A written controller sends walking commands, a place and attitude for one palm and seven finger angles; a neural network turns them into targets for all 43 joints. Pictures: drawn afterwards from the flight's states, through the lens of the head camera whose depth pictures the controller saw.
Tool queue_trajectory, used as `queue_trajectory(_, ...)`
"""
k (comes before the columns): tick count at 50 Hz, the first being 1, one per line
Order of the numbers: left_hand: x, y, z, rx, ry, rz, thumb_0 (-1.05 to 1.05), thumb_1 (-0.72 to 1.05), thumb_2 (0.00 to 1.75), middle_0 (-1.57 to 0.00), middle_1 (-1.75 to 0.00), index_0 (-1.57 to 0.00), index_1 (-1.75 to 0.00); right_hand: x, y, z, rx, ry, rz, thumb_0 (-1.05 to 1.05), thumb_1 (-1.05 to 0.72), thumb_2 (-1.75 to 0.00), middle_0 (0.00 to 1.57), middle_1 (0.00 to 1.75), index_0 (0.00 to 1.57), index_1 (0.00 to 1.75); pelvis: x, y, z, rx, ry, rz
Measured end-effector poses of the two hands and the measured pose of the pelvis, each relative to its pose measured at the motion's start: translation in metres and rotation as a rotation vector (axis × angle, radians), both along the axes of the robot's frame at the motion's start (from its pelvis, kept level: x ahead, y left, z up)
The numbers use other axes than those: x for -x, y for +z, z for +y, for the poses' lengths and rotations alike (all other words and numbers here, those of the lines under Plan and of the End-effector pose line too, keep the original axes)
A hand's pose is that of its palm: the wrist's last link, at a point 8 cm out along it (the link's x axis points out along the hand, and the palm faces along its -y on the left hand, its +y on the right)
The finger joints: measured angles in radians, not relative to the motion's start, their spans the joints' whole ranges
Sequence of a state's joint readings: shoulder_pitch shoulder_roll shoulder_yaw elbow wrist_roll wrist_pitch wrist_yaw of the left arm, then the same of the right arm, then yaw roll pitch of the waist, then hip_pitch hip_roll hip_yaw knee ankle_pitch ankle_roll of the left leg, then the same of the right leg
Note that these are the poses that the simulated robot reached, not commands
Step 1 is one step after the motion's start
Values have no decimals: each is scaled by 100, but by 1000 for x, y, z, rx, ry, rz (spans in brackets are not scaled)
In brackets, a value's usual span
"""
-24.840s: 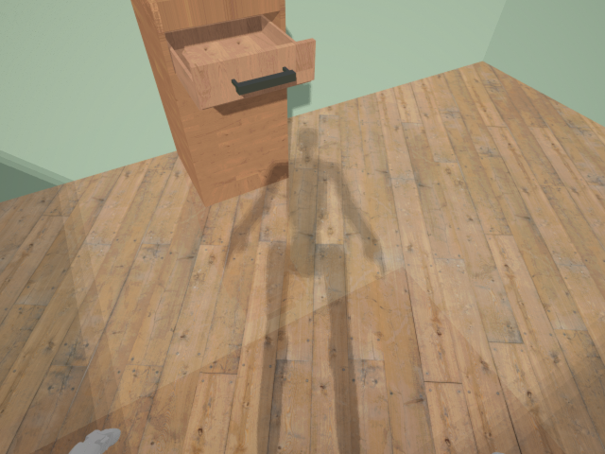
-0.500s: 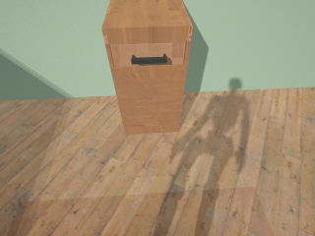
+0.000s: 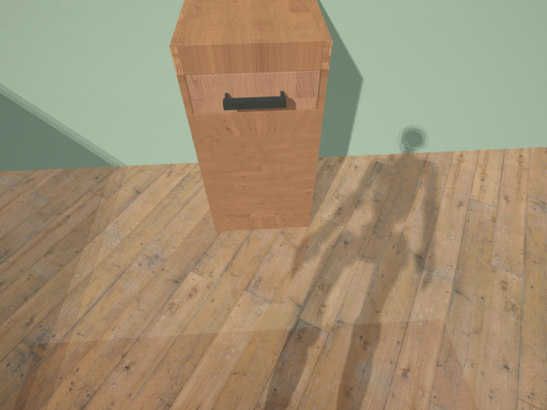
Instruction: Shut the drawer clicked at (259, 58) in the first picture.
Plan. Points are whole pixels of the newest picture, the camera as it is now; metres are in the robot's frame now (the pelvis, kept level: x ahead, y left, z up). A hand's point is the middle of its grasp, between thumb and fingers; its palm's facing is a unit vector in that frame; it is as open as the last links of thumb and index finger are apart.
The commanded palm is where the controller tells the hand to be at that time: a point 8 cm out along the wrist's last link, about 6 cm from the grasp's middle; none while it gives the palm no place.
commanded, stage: look to check the result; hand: left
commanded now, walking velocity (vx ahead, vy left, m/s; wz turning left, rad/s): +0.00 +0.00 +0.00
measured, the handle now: (254, 99) +0.94 +0.10 -0.08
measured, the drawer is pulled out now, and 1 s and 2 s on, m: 0.00 0.00 0.00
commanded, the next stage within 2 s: stand and wait in 0.18 s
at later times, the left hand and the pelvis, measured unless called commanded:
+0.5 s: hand out of the picture +0.08 +0.22 -0.16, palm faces +0.00 -0.95 -0.30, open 7.4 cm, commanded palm none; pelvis +0.01 -0.01 +0.00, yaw +0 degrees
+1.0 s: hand out of the picture +0.08 +0.23 -0.16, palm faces +0.00 -0.95 -0.31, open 7.4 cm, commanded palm none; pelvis +0.01 -0.01 +0.00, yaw +0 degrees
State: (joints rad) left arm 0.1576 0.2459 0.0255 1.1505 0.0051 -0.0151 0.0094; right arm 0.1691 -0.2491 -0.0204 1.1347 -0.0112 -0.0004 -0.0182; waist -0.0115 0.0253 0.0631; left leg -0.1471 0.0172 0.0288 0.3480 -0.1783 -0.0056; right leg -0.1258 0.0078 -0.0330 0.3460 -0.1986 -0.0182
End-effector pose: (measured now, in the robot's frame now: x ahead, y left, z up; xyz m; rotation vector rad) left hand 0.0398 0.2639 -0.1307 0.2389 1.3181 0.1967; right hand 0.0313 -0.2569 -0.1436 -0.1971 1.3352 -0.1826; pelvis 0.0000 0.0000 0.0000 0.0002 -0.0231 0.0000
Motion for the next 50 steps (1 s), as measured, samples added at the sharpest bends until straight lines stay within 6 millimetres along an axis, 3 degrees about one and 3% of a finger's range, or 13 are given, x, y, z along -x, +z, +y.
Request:
queue_trajectory(10, -20, 4, 1, -9, -15, -41, 0, 90, 90, -20, -30, -20, -30, -16, 3, -9, 13, 11, -32, 0, -90, -90, 20, 30, 20, 30, -5, 1, -3, -1, -1, 0)
queue_trajectory(22, -35, 7, 3, -18, -27, -68, 0, 90, 90, -20, -30, -20, -30, -21, 7, -19, 30, 11, -39, 0, -90, -90, 20, 30, 20, 30, -9, 1, -6, -2, -1, -1)
queue_trajectory(50, -30, 9, 7, -27, -28, -60, 0, 90, 90, -20, -30, -20, -30, -20, 10, -25, 42, 18, -41, 0, -90, -90, 20, 30, 20, 30, -7, 2, -6, -1, 0, -7)
